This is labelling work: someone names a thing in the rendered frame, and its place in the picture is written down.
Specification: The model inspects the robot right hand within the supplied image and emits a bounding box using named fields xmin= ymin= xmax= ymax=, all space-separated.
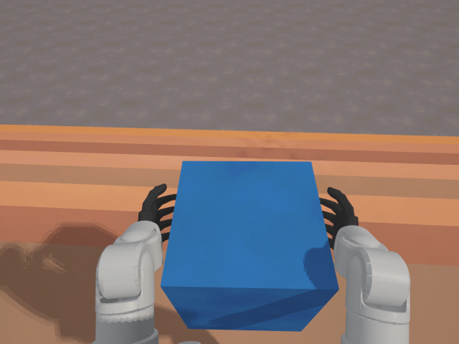
xmin=319 ymin=187 xmax=359 ymax=249

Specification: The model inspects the carton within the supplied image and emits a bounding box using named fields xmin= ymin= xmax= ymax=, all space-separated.
xmin=161 ymin=161 xmax=339 ymax=332

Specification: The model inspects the robot left forearm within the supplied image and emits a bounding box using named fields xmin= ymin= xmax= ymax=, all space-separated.
xmin=92 ymin=221 xmax=164 ymax=344

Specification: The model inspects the robot left hand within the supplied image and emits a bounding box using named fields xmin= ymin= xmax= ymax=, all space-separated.
xmin=138 ymin=183 xmax=176 ymax=243

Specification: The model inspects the robot right forearm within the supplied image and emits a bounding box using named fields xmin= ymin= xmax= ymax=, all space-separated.
xmin=333 ymin=225 xmax=410 ymax=344

